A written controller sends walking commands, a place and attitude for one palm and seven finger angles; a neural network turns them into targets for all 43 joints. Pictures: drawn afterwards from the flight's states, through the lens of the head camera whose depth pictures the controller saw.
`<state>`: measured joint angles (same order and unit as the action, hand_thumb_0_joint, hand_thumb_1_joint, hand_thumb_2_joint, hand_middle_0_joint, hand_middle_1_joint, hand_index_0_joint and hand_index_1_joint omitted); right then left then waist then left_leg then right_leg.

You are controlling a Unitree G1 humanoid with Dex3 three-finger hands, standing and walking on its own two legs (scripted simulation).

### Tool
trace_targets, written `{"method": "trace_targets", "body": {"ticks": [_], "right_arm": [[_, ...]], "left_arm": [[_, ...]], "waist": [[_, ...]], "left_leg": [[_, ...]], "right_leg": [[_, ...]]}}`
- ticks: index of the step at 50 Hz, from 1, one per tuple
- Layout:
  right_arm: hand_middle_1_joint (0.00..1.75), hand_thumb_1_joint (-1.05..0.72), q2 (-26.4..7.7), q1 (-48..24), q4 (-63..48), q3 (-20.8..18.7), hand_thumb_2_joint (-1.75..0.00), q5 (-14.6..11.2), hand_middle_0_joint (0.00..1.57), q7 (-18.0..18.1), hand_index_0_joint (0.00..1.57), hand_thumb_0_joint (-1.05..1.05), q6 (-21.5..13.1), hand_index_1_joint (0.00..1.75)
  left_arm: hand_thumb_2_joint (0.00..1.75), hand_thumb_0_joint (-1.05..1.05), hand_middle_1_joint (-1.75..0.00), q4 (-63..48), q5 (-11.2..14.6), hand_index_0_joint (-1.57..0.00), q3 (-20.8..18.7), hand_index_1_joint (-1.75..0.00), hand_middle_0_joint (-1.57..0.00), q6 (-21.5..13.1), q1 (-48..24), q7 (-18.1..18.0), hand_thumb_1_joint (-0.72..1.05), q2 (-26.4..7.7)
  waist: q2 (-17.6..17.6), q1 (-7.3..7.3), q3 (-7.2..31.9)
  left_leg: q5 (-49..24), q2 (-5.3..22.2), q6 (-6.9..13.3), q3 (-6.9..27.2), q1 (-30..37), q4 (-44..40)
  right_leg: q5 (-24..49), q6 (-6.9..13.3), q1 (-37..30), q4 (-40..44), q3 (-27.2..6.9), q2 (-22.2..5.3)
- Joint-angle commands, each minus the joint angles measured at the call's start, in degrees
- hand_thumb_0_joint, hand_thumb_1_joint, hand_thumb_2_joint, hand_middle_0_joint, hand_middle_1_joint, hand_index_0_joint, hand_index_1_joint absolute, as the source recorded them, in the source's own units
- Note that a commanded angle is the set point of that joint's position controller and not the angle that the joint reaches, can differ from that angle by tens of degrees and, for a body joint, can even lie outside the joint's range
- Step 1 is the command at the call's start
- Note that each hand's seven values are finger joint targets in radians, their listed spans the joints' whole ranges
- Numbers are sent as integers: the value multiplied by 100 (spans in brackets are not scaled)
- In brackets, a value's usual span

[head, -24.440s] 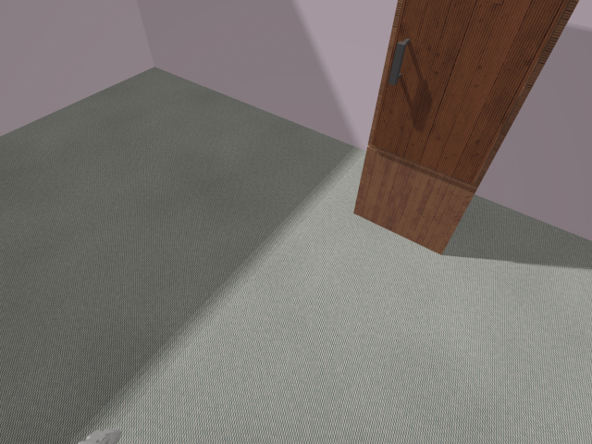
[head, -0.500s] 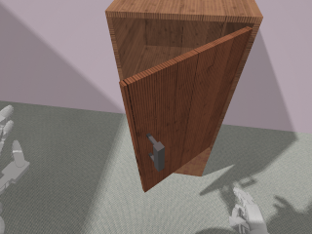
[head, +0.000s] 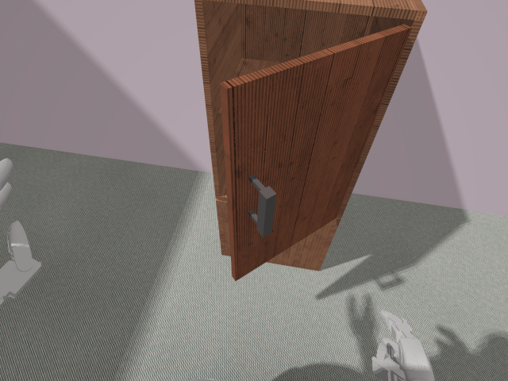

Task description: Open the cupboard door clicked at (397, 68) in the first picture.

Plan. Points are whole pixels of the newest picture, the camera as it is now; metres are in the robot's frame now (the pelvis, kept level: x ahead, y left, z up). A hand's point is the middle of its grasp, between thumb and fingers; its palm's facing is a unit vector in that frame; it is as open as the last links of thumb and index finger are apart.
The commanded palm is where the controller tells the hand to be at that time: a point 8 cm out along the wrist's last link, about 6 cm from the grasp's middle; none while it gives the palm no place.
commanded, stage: step back with the hand held close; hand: left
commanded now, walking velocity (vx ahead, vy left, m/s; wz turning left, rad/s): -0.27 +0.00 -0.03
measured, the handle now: (259, 205) +0.42 +0.02 +0.01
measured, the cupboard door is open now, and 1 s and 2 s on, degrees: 44 44 44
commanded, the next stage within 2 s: stop stepping back and stand still in 0.36 s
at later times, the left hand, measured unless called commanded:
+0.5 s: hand out of the picture +0.08 +0.28 +0.17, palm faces +0.48 -0.73 -0.49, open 7.4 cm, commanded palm +0.01 +0.32 +0.19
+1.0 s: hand out of the picture +0.04 +0.22 +0.18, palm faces +0.44 -0.77 -0.46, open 7.4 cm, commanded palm -0.01 +0.26 +0.19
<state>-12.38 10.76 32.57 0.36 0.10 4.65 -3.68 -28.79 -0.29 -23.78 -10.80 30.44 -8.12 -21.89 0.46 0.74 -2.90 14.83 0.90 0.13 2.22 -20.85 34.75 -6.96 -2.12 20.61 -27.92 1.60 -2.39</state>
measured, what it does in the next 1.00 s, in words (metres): walks backwards: right foot, then left foot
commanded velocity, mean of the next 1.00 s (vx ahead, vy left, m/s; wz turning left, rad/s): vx -0.07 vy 0.03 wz -0.05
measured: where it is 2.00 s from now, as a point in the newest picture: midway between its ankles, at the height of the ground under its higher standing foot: outside the picture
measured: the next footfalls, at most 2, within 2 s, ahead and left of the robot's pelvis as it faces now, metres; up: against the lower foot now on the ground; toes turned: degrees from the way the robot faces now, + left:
right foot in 0.26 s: +0.06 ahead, -0.12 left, +0.00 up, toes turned +8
left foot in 0.48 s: -0.01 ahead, +0.11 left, +0.00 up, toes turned +6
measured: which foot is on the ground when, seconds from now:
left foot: down 0.00-0.32, up 0.34-0.46, down 0.48-0.82, up 0.84-0.98, down 1.00-1.00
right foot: down 0.00-0.18, up 0.20-0.24, down 0.26-0.48, up 0.50-0.80, down 0.82-1.00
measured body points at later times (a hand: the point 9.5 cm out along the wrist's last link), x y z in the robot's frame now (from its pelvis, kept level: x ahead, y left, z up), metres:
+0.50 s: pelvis -0.10 +0.00 -0.01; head -0.07 +0.03 +0.44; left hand +0.05 +0.31 +0.19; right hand +0.11 -0.23 -0.08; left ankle -0.05 +0.10 -0.73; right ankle +0.02 -0.13 -0.72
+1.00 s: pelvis -0.15 -0.04 +0.00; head -0.16 -0.04 +0.45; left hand +0.01 +0.26 +0.20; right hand +0.00 -0.29 -0.08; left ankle -0.11 +0.07 -0.72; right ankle -0.23 -0.12 -0.73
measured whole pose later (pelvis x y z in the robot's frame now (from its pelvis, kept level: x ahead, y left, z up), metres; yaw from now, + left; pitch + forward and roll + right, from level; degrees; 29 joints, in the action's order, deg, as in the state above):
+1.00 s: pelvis -0.15 -0.04 +0.00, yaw +1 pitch +1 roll +2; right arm -13.6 15.6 38.5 0.6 0.4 3.7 -6.3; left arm -28.3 2.0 -23.8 -11.1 32.9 -8.4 -24.1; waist -2.5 -1.0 4.0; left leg 10.9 0.1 0.9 -4.4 -20.0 34.2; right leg -23.1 3.4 5.5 -28.1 0.1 2.0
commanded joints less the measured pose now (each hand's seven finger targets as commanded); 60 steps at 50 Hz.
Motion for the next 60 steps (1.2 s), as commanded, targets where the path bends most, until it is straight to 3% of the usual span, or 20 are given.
{"method": "trace_targets", "body": {"ticks": [1, 4, 9, 13, 16, 19, 22, 23, 24, 25, 26, 28, 37, 40, 42, 46, 49, 52, 54, 60], "right_arm": [[30, -90, -760, -345, -817, -301, -90, -12, 20, 104, 20, 0, -360, 30], [30, -90, -730, -312, -711, -293, -90, 15, 20, 140, 20, 0, -378, 30], [30, -90, -868, -554, -869, -373, -90, -51, 20, 137, 20, 0, -422, 30], [30, -90, -896, -650, -944, -470, -90, -62, 20, 65, 20, 0, -544, 30], [30, -90, -541, -422, -641, -367, -90, 15, 20, -97, 20, 0, -562, 30], [30, -90, -479, -414, -446, -424, -90, 49, 20, -111, 20, 0, -469, 30], [30, -90, -632, -541, -419, -303, -90, -18, 20, 24, 20, 0, -451, 30], [30, -90, -940, -788, -510, -410, -90, 37, 20, 102, 20, 0, -532, 30], [30, -90, -764, -559, -528, -388, -90, 146, 20, 113, 20, 0, -695, 30], [30, -90, -569, -314, -463, -409, -90, 152, 20, 89, 20, 0, -821, 30], [30, -90, -682, -399, -432, -526, -90, 16, 20, 9, 20, 0, -872, 30], [30, -90, -659, -245, -547, -525, -90, -21, 20, -83, 20, 0, -917, 30], [30, -90, -628, -365, -369, -196, -90, 114, 20, 17, 20, 0, -772, 30], [30, -90, -480, -354, -366, -116, -90, 152, 20, -32, 20, 0, -600, 30], [30, -90, -499, -476, -427, -57, -90, 143, 20, -79, 20, 0, -627, 30], [30, -90, -509, -466, -452, -114, -90, -25, 20, -67, 20, 0, -598, 30], [30, -90, -603, -310, -321, -137, -90, 6, 20, 10, 20, 0, -651, 30], [30, -90, -857, -173, -402, -286, -90, -64, 20, 33, 20, 0, -660, 30], [30, -90, -769, -172, -385, -228, -90, -16, 20, 48, 20, 0, -643, 30], [30, -90, -657, -259, -448, -274, -90, -36, 20, -46, 20, 0, -636, 30]], "left_arm": [[90, 0, -30, -1299, 70, -20, -807, -30, -20, -459, -504, -241, 90, -1294], [90, 0, -30, -1339, 131, -20, -900, -30, -20, -509, -367, -293, 90, -1360], [90, 0, -30, -1105, 32, -20, -1072, -30, -20, -533, 46, -245, 90, -1212], [90, 0, -30, -1027, -56, -20, -1270, -30, -20, -616, 94, -132, 90, -1425], [90, 0, -30, -1144, 56, -20, -1075, -30, -20, -662, 142, -152, 90, -1492], [90, 0, -30, -1519, 78, -20, -928, -30, -20, -528, -366, -188, 90, -1467], [90, 0, -30, -1695, 206, -20, -796, -30, -20, -524, -580, -154, 90, -1362], [90, 0, -30, -1984, 132, -20, -939, -30, -20, -640, -791, -175, 90, -1524], [90, 0, -30, -2003, 49, -20, -978, -30, -20, -691, -594, -251, 90, -1356], [90, 0, -30, -1920, 19, -20, -998, -30, -20, -704, -612, -304, 90, -1372], [90, 0, -30, -1535, 114, -20, -997, -30, -20, -742, -229, -256, 90, -1278], [90, 0, -30, -1892, 175, -20, -1221, -30, -20, -616, 52, -218, 90, -1394], [90, 0, -30, -1083, 133, -20, -403, -30, -20, -104, -368, -351, 90, -989], [90, 0, -30, -1184, 220, -20, -740, -30, -20, -167, -382, -247, 90, -1567], [90, 0, -30, -1293, 231, -20, -1097, -30, -20, -341, -663, -290, 90, -1895], [90, 0, -30, -977, 263, -20, -855, -30, -20, -312, -120, -213, 90, -1365], [90, 0, -30, -725, 297, -20, -788, -30, -20, -396, -188, -187, 90, -1292], [90, 0, -30, -639, 324, -20, -706, -30, -20, -482, -310, -150, 90, -1241], [90, 0, -30, -513, 278, -20, -810, -30, -20, -470, -51, -154, 90, -1325], [90, 0, -30, -781, 293, -20, -906, -30, -20, -583, 83, -138, 90, -1355]], "waist": [[-69, -136, 465], [138, -162, 709], [1267, -2, 802], [668, 20, 568], [-849, -83, 310], [-1489, -107, 1102], [-53, -255, 562], [1742, -118, 396], [2472, -85, 850], [1518, -111, 845], [1020, -34, 1259], [949, -45, 1555], [1184, -150, 504], [-523, -152, 776], [-823, -77, 972], [-595, -92, 714], [-82, -195, 674], [388, -152, 820], [472, -141, 754], [-690, -146, 610]], "left_leg": [[1407, -122, 68, -196, -463, -688], [1060, -75, 39, -43, -166, -863], [2471, 815, 536, 865, -2620, -2380], [2643, 646, 618, 452, -2857, -1476], [839, -319, -123, -480, -421, 1197], [1082, -118, -94, -306, 348, 2251], [264, -74, -91, -299, 939, -941], [244, 1091, 294, 1042, 21, -2009], [314, 2166, 735, 2186, -547, -2562], [273, 2194, 930, 1939, -259, -2412], [1539, 2033, 830, 1488, -229, -2324], [1254, 1573, 751, 1109, 508, -1988], [1933, 727, 37, 137, 201, -2482], [-35, 132, -76, -379, 559, 301], [125, 134, -99, -424, -460, 1121], [17, 55, 55, -574, -505, 394], [-1027, -86, 196, -696, 716, -705], [-2022, 577, 583, 143, 1475, -777], [-2662, 664, 606, 278, 1232, -603], [-569, 29, 102, -375, 361, -48]], "right_leg": [[-2232, 194, -166, 1068, -391, -157], [-1696, 177, -199, 833, -179, -105], [-554, -22, -2561, -1364, 31, 658], [-519, 94, -2329, -1039, -548, 498], [-844, 948, 746, 1417, -2413, -1092], [172, 1114, 730, 1269, -1941, -1380], [-313, 315, 909, 94, -761, -221], [-1153, 98, 569, -1443, -427, 375], [-2293, 21, 163, -3346, -313, 675], [-2205, 118, 504, -4029, -702, 558], [-2030, 131, 139, -4027, -676, 578], [-1869, 56, 363, -3589, -414, 440], [-2009, 345, -1277, 517, 539, 668], [-597, 1006, -517, 1771, -1452, -961], [1888, 1237, -1216, 1252, -1631, -1604], [3080, 926, -1641, 434, -1035, -1232], [2359, 528, -1069, 21, -622, -816], [942, -29, -400, -512, -382, -97], [852, 80, -442, -301, -339, -1], [1400, 599, -1057, 886, -1350, -871]]}}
